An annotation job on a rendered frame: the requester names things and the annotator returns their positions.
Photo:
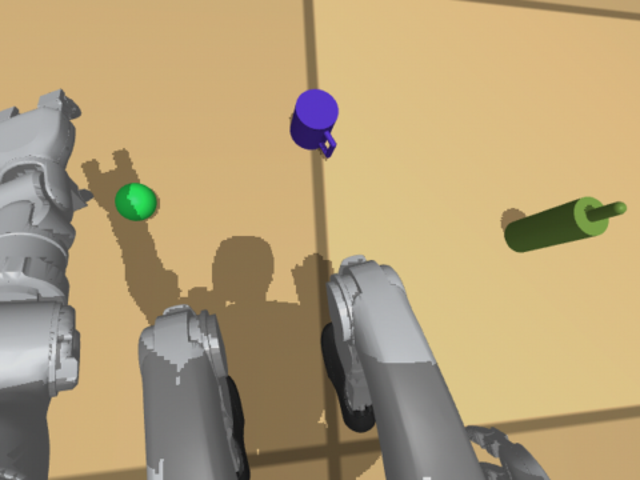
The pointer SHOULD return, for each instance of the left robot hand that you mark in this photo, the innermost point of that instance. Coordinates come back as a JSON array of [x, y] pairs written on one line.
[[45, 132]]

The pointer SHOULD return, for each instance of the right robot foot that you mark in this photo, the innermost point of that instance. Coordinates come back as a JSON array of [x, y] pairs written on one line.
[[358, 421]]

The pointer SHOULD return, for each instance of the left robot foot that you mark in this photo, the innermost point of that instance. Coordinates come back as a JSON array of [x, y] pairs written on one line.
[[238, 430]]

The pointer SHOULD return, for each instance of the right robot hand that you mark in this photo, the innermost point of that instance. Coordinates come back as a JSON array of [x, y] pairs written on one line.
[[517, 463]]

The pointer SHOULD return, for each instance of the left robot arm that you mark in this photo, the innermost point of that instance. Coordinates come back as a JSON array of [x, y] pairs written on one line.
[[39, 345]]

